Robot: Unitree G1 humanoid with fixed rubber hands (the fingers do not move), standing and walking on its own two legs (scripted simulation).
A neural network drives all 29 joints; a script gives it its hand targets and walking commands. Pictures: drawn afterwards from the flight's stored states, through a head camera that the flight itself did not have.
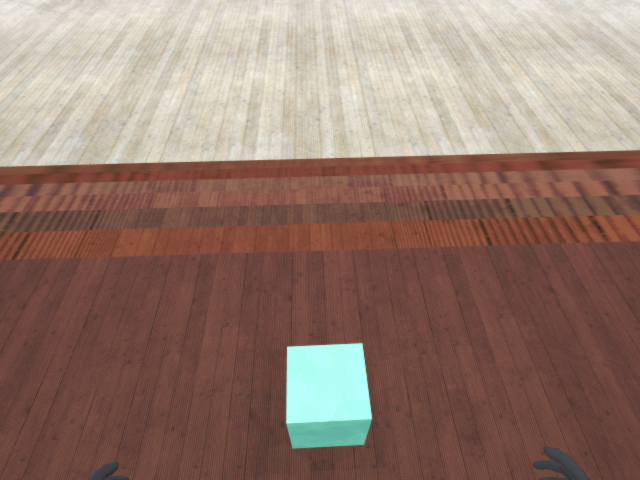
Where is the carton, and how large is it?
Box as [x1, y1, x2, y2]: [286, 343, 371, 448]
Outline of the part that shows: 362,343 287,347 286,423 292,448 363,444 371,420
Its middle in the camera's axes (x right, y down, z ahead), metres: +0.02 +0.44 +1.11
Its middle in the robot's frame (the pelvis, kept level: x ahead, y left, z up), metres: +0.43 -0.01 -0.66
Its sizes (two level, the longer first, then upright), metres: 0.210 0.200 0.250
